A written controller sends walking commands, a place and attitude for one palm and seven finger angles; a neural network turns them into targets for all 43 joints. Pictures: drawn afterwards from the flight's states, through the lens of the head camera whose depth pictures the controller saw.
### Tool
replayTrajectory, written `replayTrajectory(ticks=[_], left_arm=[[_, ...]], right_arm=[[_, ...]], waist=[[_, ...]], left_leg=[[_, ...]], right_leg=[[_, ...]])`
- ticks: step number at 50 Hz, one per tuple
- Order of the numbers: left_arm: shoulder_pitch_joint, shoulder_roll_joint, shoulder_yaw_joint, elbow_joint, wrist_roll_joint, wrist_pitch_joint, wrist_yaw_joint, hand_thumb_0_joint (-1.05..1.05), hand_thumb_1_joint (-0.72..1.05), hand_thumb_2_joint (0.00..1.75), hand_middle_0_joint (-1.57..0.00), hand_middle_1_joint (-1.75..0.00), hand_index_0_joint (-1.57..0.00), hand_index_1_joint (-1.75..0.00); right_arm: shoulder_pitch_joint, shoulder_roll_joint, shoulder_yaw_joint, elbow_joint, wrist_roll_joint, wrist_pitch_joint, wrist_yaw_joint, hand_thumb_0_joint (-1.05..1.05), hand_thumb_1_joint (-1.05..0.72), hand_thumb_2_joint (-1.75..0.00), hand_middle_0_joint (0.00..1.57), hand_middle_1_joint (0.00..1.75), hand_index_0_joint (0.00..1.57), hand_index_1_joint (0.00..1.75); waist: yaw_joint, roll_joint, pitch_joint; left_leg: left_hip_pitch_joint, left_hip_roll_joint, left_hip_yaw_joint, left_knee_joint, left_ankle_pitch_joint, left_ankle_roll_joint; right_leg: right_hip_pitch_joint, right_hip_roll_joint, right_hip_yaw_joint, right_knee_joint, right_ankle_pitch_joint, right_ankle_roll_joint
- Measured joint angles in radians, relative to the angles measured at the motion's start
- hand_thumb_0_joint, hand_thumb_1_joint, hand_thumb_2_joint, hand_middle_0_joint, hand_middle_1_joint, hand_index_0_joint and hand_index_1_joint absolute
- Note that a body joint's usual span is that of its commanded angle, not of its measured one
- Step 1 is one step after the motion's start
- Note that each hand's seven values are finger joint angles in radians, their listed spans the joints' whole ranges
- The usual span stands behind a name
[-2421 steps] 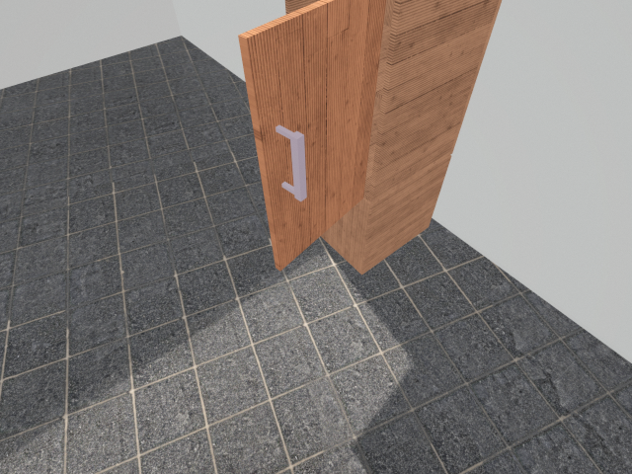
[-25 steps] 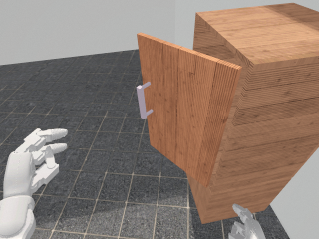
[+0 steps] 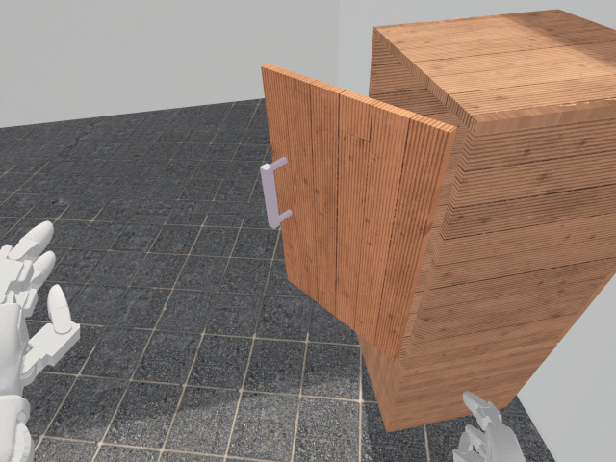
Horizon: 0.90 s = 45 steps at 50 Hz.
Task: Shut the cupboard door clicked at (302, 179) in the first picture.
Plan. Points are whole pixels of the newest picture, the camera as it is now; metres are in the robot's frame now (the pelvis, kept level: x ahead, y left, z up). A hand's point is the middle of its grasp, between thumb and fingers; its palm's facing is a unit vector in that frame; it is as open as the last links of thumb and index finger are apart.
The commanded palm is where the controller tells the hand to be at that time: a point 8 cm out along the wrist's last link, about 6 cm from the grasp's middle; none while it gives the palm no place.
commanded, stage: step back with the hand held close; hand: left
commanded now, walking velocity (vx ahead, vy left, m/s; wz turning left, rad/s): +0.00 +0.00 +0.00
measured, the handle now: (277, 193) +0.63 +0.15 +0.00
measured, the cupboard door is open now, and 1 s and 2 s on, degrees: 36 36 36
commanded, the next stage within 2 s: stop stepping back and stand still in 1.46 s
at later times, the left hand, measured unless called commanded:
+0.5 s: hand (53, 326) +0.19 +0.29 +0.16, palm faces +0.35 -0.78 -0.52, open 7.4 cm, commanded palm +0.13 +0.33 +0.17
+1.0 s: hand out of the picture +0.09 +0.28 +0.17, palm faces +0.50 -0.76 -0.41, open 7.4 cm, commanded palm +0.03 +0.32 +0.17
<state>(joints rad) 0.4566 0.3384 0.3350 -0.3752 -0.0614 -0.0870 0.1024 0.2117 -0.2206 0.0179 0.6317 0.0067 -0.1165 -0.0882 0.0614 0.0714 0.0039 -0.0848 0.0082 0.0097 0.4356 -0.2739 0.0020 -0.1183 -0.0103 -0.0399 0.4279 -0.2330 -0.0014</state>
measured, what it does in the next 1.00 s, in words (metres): shifts its weight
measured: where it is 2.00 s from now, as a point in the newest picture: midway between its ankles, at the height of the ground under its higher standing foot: outside the picture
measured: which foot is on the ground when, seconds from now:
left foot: down 0.00-1.00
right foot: down 0.00-1.00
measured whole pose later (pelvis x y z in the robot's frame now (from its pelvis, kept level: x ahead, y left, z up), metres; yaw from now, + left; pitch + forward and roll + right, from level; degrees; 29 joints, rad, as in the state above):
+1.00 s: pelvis -0.11 +0.02 -0.03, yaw +1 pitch -2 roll -1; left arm 0.45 0.37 0.44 -0.50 0.00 -0.25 0.14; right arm 0.24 -0.22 0.01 0.58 0.00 -0.07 -0.06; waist 0.01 -0.01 0.02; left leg -0.46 0.00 0.01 0.77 -0.41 0.03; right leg -0.44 -0.02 -0.01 0.64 -0.17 0.02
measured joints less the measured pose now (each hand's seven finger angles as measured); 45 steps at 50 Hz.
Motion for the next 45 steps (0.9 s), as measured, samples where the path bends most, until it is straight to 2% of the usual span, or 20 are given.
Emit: replayTrajectory(ticks=[8, 13, 18, 25, 30, 39, 45], left_arm=[[-0.005, 0.0, 0.023, 0.018, -0.003, -0.011, -0.006, 0.02, 0.89, 0.9, -0.21, -0.3, -0.21, -0.3], [0.017, 0.005, 0.044, 0.021, 0.01, -0.062, -0.001, 0.02, 0.89, 0.9, -0.21, -0.3, -0.21, -0.3], [0.057, 0.027, 0.044, -0.013, 0.012, -0.073, 0.006, 0.02, 0.89, 0.9, -0.21, -0.3, -0.21, -0.3], [0.088, 0.1, 0.089, -0.099, 0.007, -0.068, 0.013, 0.02, 0.89, 0.9, -0.21, -0.3, -0.22, -0.3], [0.097, 0.113, 0.115, -0.113, 0.014, -0.085, 0.019, 0.02, 0.89, 0.9, -0.21, -0.3, -0.22, -0.3], [0.054, 0.055, 0.107, -0.095, 0.044, -0.105, 0.027, 0.02, 0.89, 0.9, -0.21, -0.3, -0.21, -0.3], [0.02, 0.037, 0.116, -0.117, 0.065, -0.135, 0.031, 0.02, 0.89, 0.9, -0.21, -0.3, -0.21, -0.3]], right_arm=[[-0.002, -0.004, -0.002, -0.005, 0.002, 0.006, 0.008, 0.02, -0.91, -0.9, 0.2, 0.3, 0.2, 0.3], [-0.02, -0.025, -0.016, -0.018, 0.001, 0.048, 0.018, 0.01, -0.9, -0.9, 0.2, 0.3, 0.2, 0.3], [-0.033, -0.034, -0.035, -0.035, 0.003, 0.091, 0.012, 0.01, -0.91, -0.9, 0.2, 0.3, 0.2, 0.3], [-0.036, -0.017, -0.037, -0.089, 0.005, 0.132, 0.002, 0.02, -0.91, -0.9, 0.2, 0.3, 0.2, 0.3], [-0.028, -0.001, -0.024, -0.112, 0.005, 0.128, 0.007, 0.01, -0.91, -0.9, 0.2, 0.3, 0.2, 0.3], [0.005, 0.01, -0.005, -0.105, 0.003, 0.088, 0.007, 0.01, -0.9, -0.9, 0.2, 0.3, 0.2, 0.3], [0.026, 0.013, 0.0, -0.085, -0.003, 0.059, 0.012, 0.01, -0.9, -0.9, 0.2, 0.31, 0.2, 0.3]], waist=[[-0.003, 0.013, 0.006], [-0.029, 0.026, -0.01], [-0.048, -0.004, 0.005], [-0.064, -0.049, 0.018], [-0.067, -0.071, -0.004], [-0.052, -0.076, 0.007], [-0.043, -0.073, 0.021]], left_leg=[[-0.012, 0.008, 0.003, 0.001, 0.002, -0.002], [-0.106, 0.019, -0.004, 0.061, -0.018, 0.003], [-0.138, -0.003, 0.017, 0.059, -0.008, 0.02], [-0.166, -0.021, 0.039, 0.076, 0.004, 0.041], [-0.207, -0.026, 0.048, 0.122, 0.0, 0.052], [-0.286, -0.026, 0.025, 0.231, -0.005, 0.056], [-0.33, -0.006, 0.012, 0.307, -0.031, 0.05]], right_leg=[[-0.008, 0.008, 0.002, -0.01, 0.008, -0.003], [-0.07, 0.019, -0.004, -0.018, 0.025, 0.001], [-0.12, -0.004, 0.017, 0.006, 0.027, 0.02], [-0.17, -0.021, 0.04, 0.057, 0.046, 0.034], [-0.2, -0.027, 0.05, 0.08, 0.043, 0.044], [-0.258, -0.019, 0.059, 0.166, 0.037, 0.054], [-0.292, -0.006, 0.038, 0.226, 0.034, 0.036]])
